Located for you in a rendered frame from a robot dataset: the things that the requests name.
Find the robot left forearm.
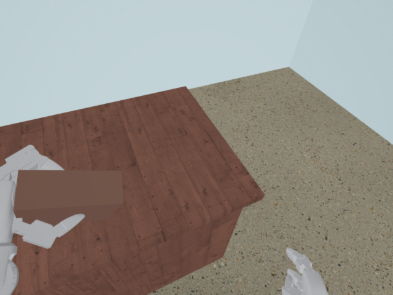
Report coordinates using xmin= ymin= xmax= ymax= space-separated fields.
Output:
xmin=0 ymin=242 xmax=19 ymax=295

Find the left robot hand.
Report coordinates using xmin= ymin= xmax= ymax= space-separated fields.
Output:
xmin=0 ymin=145 xmax=85 ymax=249

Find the right robot hand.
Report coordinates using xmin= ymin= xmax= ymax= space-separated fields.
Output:
xmin=282 ymin=248 xmax=329 ymax=295

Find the table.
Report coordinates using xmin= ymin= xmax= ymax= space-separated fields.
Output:
xmin=0 ymin=86 xmax=265 ymax=295

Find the sponge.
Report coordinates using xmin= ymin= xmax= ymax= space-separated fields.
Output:
xmin=14 ymin=170 xmax=123 ymax=225

